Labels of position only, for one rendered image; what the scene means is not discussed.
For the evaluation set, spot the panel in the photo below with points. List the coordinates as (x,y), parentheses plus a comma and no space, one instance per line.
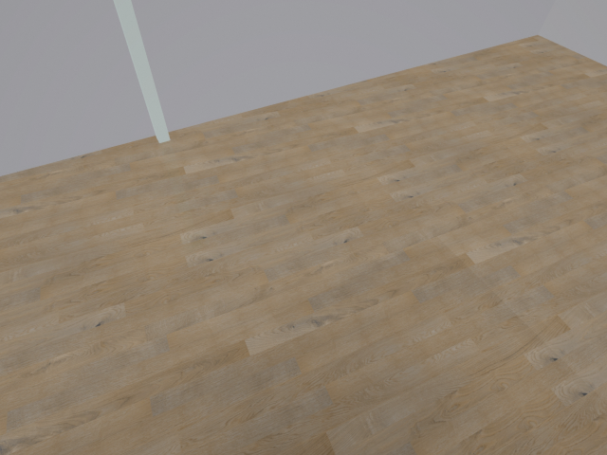
(133,39)

